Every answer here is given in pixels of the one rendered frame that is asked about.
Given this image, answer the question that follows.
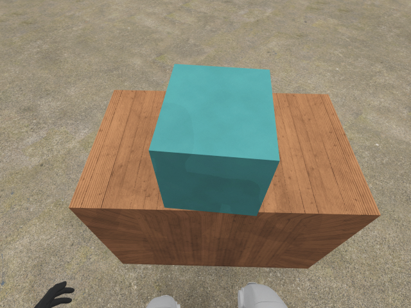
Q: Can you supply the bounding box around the pedestal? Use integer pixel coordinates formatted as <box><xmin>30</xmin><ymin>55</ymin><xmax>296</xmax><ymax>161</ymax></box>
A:
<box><xmin>69</xmin><ymin>90</ymin><xmax>381</xmax><ymax>269</ymax></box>

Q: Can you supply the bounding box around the left robot hand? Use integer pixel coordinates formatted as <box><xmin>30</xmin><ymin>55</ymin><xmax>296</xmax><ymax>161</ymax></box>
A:
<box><xmin>34</xmin><ymin>281</ymin><xmax>74</xmax><ymax>308</ymax></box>

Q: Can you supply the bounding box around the carton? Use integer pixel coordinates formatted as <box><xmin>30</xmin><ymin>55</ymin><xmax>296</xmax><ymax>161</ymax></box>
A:
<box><xmin>149</xmin><ymin>64</ymin><xmax>280</xmax><ymax>216</ymax></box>

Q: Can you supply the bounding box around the right robot thigh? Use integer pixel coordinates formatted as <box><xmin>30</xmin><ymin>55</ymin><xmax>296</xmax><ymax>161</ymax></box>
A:
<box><xmin>238</xmin><ymin>284</ymin><xmax>288</xmax><ymax>308</ymax></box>

